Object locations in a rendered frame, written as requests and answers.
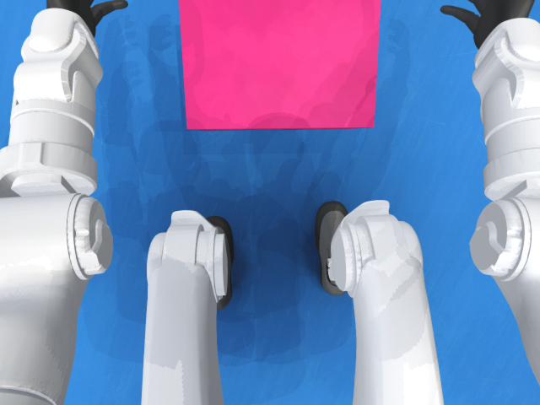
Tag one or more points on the carton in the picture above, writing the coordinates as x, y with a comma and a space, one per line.
279, 64

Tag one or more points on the robot left upper arm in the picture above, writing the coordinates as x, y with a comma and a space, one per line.
50, 247

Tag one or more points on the right robot shin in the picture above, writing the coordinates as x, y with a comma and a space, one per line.
377, 207

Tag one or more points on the robot right upper arm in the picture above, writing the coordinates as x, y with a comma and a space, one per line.
506, 246

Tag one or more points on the left robot forearm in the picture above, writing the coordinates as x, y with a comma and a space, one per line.
50, 146

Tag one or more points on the left robot thigh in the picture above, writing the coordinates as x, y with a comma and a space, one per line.
180, 363

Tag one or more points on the right robot forearm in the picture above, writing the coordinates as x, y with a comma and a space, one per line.
507, 77

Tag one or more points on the robot right hand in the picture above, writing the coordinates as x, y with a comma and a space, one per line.
493, 12

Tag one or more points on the robot left hand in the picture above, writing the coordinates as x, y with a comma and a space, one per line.
91, 16

